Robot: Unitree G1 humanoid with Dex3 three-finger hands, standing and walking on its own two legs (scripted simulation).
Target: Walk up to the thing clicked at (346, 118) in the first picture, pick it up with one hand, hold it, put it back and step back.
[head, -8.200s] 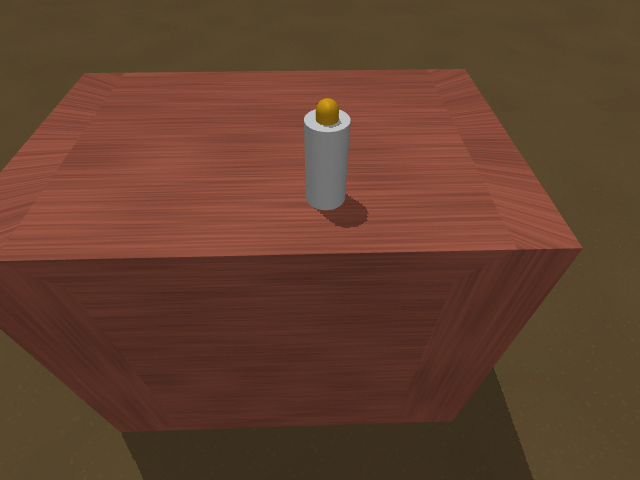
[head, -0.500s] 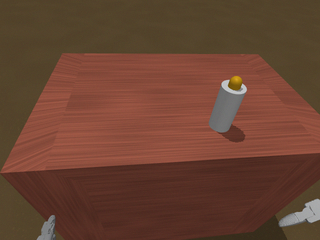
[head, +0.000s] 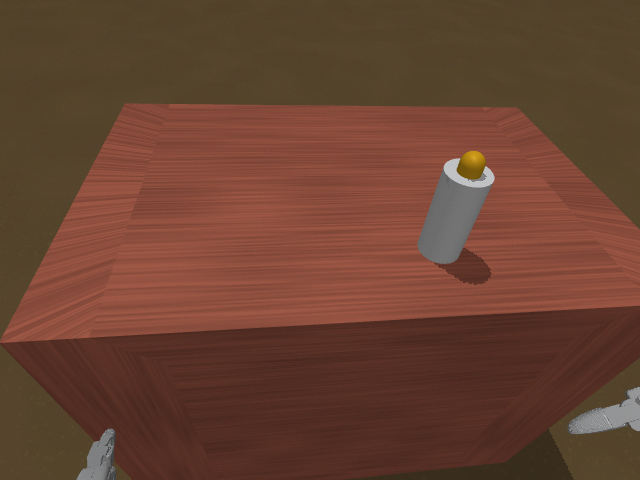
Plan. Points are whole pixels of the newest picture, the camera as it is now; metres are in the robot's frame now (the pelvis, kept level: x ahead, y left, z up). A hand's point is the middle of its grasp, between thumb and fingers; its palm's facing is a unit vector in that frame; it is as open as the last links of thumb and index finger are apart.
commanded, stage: go down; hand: right
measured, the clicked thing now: (455, 205) +0.47 -0.22 +0.11
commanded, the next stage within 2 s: none
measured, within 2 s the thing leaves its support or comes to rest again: neither
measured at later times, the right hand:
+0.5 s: hand out of the picture +0.26 -0.33 +0.20, palm faces +0.35 +0.89 -0.31, open 17.5 cm
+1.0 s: hand out of the picture +0.30 -0.36 +0.21, palm faces +0.27 +0.95 -0.16, open 17.6 cm
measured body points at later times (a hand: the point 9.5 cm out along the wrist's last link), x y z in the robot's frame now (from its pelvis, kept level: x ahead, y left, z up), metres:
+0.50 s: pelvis +0.01 +0.00 +0.00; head -0.01 +0.02 +0.45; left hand +0.17 +0.26 -0.10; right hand +0.24 -0.37 +0.22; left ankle -0.02 +0.12 -0.74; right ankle +0.03 -0.13 -0.74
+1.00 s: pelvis +0.01 +0.00 +0.00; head +0.00 +0.01 +0.45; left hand +0.17 +0.26 -0.09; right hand +0.28 -0.41 +0.22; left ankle -0.02 +0.12 -0.74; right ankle +0.03 -0.13 -0.74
